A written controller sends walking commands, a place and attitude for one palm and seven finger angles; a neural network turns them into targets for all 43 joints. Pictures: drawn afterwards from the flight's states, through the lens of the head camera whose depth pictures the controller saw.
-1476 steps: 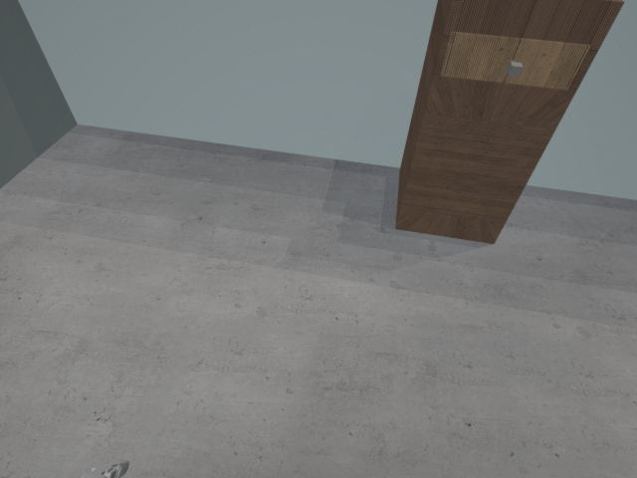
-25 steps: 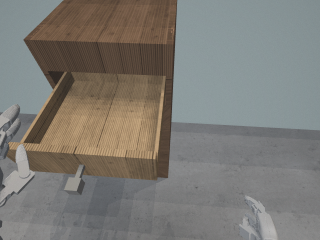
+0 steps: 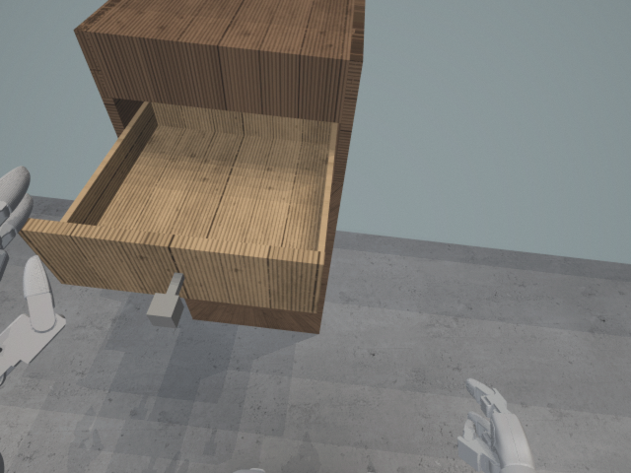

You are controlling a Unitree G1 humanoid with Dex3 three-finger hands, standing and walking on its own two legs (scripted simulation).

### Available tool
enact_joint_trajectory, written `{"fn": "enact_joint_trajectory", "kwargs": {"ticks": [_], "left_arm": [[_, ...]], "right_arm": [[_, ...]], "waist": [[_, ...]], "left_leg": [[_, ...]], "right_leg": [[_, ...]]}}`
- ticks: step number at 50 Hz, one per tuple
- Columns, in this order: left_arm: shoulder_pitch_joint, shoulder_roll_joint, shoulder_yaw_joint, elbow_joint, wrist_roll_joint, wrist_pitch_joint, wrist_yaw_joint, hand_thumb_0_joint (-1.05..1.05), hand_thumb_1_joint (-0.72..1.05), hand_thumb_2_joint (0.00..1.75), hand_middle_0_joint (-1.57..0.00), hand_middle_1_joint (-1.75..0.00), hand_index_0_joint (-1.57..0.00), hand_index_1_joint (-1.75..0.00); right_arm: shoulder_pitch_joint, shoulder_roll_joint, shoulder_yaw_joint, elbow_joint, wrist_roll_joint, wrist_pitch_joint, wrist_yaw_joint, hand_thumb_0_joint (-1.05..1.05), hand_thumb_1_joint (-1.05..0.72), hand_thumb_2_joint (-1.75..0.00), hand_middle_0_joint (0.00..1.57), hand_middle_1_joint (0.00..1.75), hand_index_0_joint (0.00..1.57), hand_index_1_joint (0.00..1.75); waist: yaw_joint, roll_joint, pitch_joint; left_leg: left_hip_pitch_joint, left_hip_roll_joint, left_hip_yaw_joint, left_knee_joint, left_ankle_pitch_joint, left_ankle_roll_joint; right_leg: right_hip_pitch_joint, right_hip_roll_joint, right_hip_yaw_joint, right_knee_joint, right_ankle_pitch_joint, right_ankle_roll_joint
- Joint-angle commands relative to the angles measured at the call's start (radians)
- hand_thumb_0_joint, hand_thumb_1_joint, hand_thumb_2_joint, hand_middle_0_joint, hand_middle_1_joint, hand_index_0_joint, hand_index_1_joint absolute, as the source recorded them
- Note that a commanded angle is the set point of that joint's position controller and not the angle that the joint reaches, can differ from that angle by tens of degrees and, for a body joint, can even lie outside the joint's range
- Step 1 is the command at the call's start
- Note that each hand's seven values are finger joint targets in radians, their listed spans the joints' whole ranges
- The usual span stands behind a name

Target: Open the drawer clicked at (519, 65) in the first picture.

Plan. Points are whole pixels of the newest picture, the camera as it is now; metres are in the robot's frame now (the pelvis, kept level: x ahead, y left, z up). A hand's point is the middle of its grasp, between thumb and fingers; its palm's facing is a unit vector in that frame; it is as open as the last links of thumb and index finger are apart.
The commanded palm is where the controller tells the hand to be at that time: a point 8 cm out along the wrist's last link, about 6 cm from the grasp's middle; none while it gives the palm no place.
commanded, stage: step back with the hand held close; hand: left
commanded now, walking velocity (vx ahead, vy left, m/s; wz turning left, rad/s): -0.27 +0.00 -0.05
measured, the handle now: (170, 298) +0.32 +0.21 +0.02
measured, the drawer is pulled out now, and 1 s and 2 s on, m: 0.30 0.30 0.30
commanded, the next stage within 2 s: stop stepping back and stand still in 0.60 s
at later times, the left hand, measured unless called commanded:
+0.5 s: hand (95, 451) +0.11 +0.16 +0.20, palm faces +0.19 -0.81 -0.56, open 7.4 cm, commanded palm +0.05 +0.22 +0.21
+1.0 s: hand out of the picture -0.04 +0.14 +0.21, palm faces +0.39 -0.79 -0.47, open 7.4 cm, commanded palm -0.09 +0.19 +0.21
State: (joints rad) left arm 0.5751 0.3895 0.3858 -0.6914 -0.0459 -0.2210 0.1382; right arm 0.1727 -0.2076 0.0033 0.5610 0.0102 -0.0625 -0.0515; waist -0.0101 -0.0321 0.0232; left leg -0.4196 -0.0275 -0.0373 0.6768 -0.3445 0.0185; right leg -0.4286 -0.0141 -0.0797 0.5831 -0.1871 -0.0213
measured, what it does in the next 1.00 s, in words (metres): walks backwards: right foot, then left foot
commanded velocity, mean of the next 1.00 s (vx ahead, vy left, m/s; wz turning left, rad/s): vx -0.18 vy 0.03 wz -0.01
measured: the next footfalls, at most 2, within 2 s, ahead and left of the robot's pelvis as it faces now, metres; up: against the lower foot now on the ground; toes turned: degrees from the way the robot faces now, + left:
right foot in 0.34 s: -0.10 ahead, -0.14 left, +0.00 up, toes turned -6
left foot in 0.64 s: -0.11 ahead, +0.08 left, +0.00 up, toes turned +2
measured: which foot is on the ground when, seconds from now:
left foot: down 0.00-0.38, up 0.40-0.62, down 0.64-0.86, up 0.88-1.00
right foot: down 0.00-0.04, up 0.06-0.32, down 0.34-1.00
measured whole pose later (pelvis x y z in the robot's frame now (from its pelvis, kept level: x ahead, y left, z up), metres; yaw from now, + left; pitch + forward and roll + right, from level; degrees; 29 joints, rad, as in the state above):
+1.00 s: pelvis -0.22 -0.09 +0.02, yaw -1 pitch +1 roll +3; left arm 0.62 0.39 0.41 -0.62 -0.05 -0.22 0.14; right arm 0.21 -0.18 0.01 0.63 0.02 -0.05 -0.04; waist 0.00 -0.02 -0.03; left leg -0.43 -0.01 0.02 0.95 -0.34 -0.01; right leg -0.32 -0.01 -0.09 0.50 -0.20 -0.07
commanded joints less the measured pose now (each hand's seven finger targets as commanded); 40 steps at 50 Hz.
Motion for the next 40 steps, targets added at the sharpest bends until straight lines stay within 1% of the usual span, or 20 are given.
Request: {"fn": "enact_joint_trajectory", "kwargs": {"ticks": [1,2,4,6,8,10,14,17,18,19,20,21,23,27,30,31,33,35,36,40], "left_arm": [[0.023,0.186,0.161,-0.253,-0.002,-0.069,0.037,0.0,0.9,0.9,-0.2,-0.3,-0.2,-0.3],[0.017,0.198,0.184,-0.271,0.008,-0.078,0.039,0.0,0.9,0.9,-0.2,-0.3,-0.2,-0.3],[0.004,0.193,0.186,-0.245,0.016,-0.086,0.04,0.0,0.9,0.9,-0.2,-0.3,-0.2,-0.3],[0.001,0.172,0.171,-0.229,0.004,-0.082,0.045,0.0,0.9,0.9,-0.2,-0.3,-0.2,-0.3],[0.032,0.138,0.146,-0.186,0.001,-0.072,0.037,0.0,0.9,0.9,-0.2,-0.3,-0.2,-0.3],[0.029,0.126,0.119,-0.181,-0.003,-0.065,0.028,0.0,0.9,0.9,-0.2,-0.3,-0.2,-0.3],[0.038,0.163,0.145,-0.179,-0.018,-0.062,0.009,0.0,0.9,0.9,-0.2,-0.3,-0.2,-0.3],[0.047,0.198,0.183,-0.214,-0.037,-0.084,-0.012,0.0,0.9,0.9,-0.2,-0.3,-0.2,-0.3],[0.065,0.223,0.209,-0.221,-0.039,-0.093,-0.017,0.0,0.9,0.9,-0.2,-0.3,-0.2,-0.3],[0.099,0.276,0.246,-0.231,-0.032,-0.098,-0.012,0.0,0.9,0.9,-0.2,-0.3,-0.2,-0.3],[0.099,0.234,0.213,-0.211,-0.044,-0.09,-0.011,0.0,0.9,0.9,-0.2,-0.3,-0.2,-0.3],[0.148,0.242,0.234,-0.173,-0.048,-0.083,-0.004,0.0,0.9,0.9,-0.2,-0.3,-0.2,-0.3],[0.192,0.192,0.225,-0.118,-0.036,-0.066,-0.003,0.0,0.9,0.9,-0.2,-0.3,-0.2,-0.3],[0.115,0.163,0.185,-0.088,-0.009,-0.052,0.024,0.0,0.9,0.9,-0.2,-0.3,-0.2,-0.3],[0.082,0.158,0.136,-0.146,-0.004,-0.04,0.033,0.0,0.9,0.9,-0.2,-0.3,-0.2,-0.3],[0.047,0.169,0.122,-0.202,-0.006,-0.049,0.035,0.0,0.9,0.9,-0.2,-0.3,-0.2,-0.3],[0.057,0.177,0.133,-0.259,-0.008,-0.064,0.033,0.0,0.9,0.9,-0.2,-0.3,-0.2,-0.3],[0.128,0.182,0.156,-0.248,-0.007,-0.067,0.03,0.0,0.9,0.9,-0.2,-0.3,-0.2,-0.3],[0.129,0.199,0.174,-0.295,-0.003,-0.061,0.026,0.0,0.9,0.9,-0.2,-0.3,-0.2,-0.3],[0.118,0.182,0.171,-0.314,-0.014,-0.035,0.042,0.0,0.9,0.9,-0.2,-0.3,-0.2,-0.3]], "right_arm": [[-0.08,-0.131,-0.043,-0.172,-0.001,-0.056,-0.02,0.0,-0.9,-0.9,0.2,0.3,0.2,0.3],[-0.09,-0.121,-0.046,-0.177,-0.005,-0.069,-0.019,0.0,-0.9,-0.9,0.2,0.3,0.2,0.3],[-0.078,-0.106,-0.055,-0.16,-0.017,-0.091,-0.017,0.0,-0.9,-0.9,0.2,0.3,0.2,0.3],[-0.055,-0.104,-0.06,-0.134,-0.025,-0.106,-0.014,0.0,-0.9,-0.9,0.2,0.3,0.2,0.3],[-0.044,-0.112,-0.069,-0.094,-0.017,-0.116,0.002,0.0,-0.9,-0.9,0.2,0.3,0.2,0.3],[-0.048,-0.116,-0.063,-0.083,-0.012,-0.12,0.01,0.0,-0.9,-0.9,0.2,0.3,0.2,0.3],[-0.091,-0.129,-0.048,-0.079,-0.019,-0.124,0.02,0.0,-0.9,-0.9,0.2,0.3,0.2,0.3],[-0.124,-0.129,-0.04,-0.104,-0.001,-0.116,0.025,0.0,-0.9,-0.9,0.2,0.3,0.2,0.3],[-0.123,-0.121,-0.043,-0.114,0.006,-0.11,0.026,0.0,-0.9,-0.9,0.2,0.3,0.2,0.3],[-0.108,-0.102,-0.044,-0.123,0.013,-0.089,0.027,0.0,-0.9,-0.9,0.2,0.3,0.2,0.3],[-0.12,-0.104,-0.06,-0.145,0.05,-0.088,0.021,0.0,-0.9,-0.9,0.2,0.3,0.2,0.3],[-0.151,-0.102,-0.058,-0.156,0.062,-0.088,0.012,0.0,-0.9,-0.9,0.2,0.3,0.2,0.3],[-0.191,-0.048,-0.029,-0.153,0.032,-0.059,-0.002,0.0,-0.9,-0.9,0.2,0.3,0.2,0.3],[-0.182,-0.054,-0.015,-0.136,0.01,-0.023,-0.036,0.0,-0.9,-0.9,0.2,0.3,0.2,0.3],[-0.127,-0.081,-0.042,-0.117,0.011,-0.014,-0.043,0.0,-0.9,-0.9,0.2,0.3,0.2,0.3],[-0.116,-0.101,-0.059,-0.125,0.014,-0.022,-0.043,0.0,-0.9,-0.9,0.2,0.3,0.2,0.3],[-0.09,-0.119,-0.093,-0.132,0.019,-0.054,-0.023,0.0,-0.9,-0.9,0.2,0.3,0.2,0.3],[-0.095,-0.094,-0.087,-0.125,0.003,-0.083,-0.007,0.0,-0.9,-0.9,0.2,0.3,0.2,0.3],[-0.093,-0.096,-0.074,-0.134,-0.012,-0.086,-0.002,0.0,-0.9,-0.9,0.2,0.3,0.2,0.3],[-0.079,-0.115,-0.056,-0.149,0.023,-0.101,0.008,0.0,-0.9,-0.9,0.2,0.3,0.2,0.3]], "waist": [[-0.003,0.222,-0.131],[0.005,0.35,-0.141],[-0.006,0.341,-0.113],[0.002,0.197,-0.103],[0.01,0.18,-0.147],[0.002,0.212,-0.179],[0.016,0.269,-0.208],[0.035,0.184,-0.232],[0.036,0.094,-0.245],[0.027,-0.087,-0.288],[0.029,-0.233,-0.27],[0.036,-0.229,-0.256],[0.012,-0.131,-0.199],[-0.014,-0.097,-0.161],[-0.025,-0.041,-0.211],[-0.02,0.028,-0.223],[0.005,0.187,-0.28],[0.012,0.307,-0.278],[0.015,0.333,-0.251],[0.011,0.222,-0.174]], "left_leg": [[0.013,0.189,-0.2,-0.333,0.021,0.052],[-0.096,0.293,-0.297,-0.416,0.024,0.087],[-0.172,0.366,-0.335,-0.49,-0.059,0.139],[-0.01,0.33,-0.245,-0.353,0.313,0.143],[0.179,0.29,-0.169,-0.285,0.574,0.119],[0.266,0.275,-0.146,-0.268,0.662,0.103],[0.259,0.28,-0.156,-0.268,0.593,0.094],[0.179,0.237,-0.108,-0.198,0.435,0.057],[0.167,0.178,-0.038,-0.125,0.349,0.026],[0.104,0.086,0.075,0.034,0.198,-0.02],[-0.051,-0.024,0.085,0.271,-0.121,-0.045],[-0.109,-0.027,0.011,0.453,-0.177,-0.04],[-0.175,0.018,-0.002,0.465,-0.151,-0.062],[-0.067,0.03,0.067,0.007,-0.091,-0.059],[0.124,0.054,0.098,-0.319,0.233,-0.043],[0.202,0.131,0.049,-0.346,0.511,-0.02],[0.39,0.327,-0.073,-0.231,0.994,0.052],[0.369,0.364,-0.101,-0.233,1.027,0.096],[0.28,0.351,-0.103,-0.265,0.899,0.107],[0.149,0.244,-0.004,-0.232,0.401,0.059]], "right_leg": [[0.077,-0.051,0.088,0.036,-0.134,0.008],[0.147,0.014,0.059,0.225,-0.17,0.026],[0.115,0.037,0.116,0.521,-0.306,0.029],[-0.003,0.026,0.13,0.481,-0.322,0.027],[-0.041,0.024,0.072,0.334,-0.304,0.042],[-0.019,0.034,0.047,0.215,-0.279,0.044],[0.103,0.026,0.047,-0.026,-0.181,0.039],[0.249,-0.001,0.036,-0.24,0.046,0.032],[0.263,-0.049,0.052,-0.282,0.161,0.018],[0.296,-0.194,0.163,-0.288,0.453,-0.033],[0.329,-0.312,0.233,-0.236,0.753,-0.094],[0.294,-0.355,0.226,-0.205,0.811,-0.116],[0.274,-0.32,0.187,-0.179,0.763,-0.14],[0.335,-0.226,0.144,-0.106,0.831,-0.093],[0.358,-0.18,0.118,-0.025,0.754,-0.025],[0.308,-0.13,0.091,0.019,0.609,0.014],[0.077,-0.05,0.087,0.115,-0.003,0.033],[0.002,-0.017,0.072,0.191,-0.26,0.026],[0.051,-0.016,0.072,0.23,-0.284,0.031],[0.219,-0.012,0.019,-0.044,-0.111,0.045]]}}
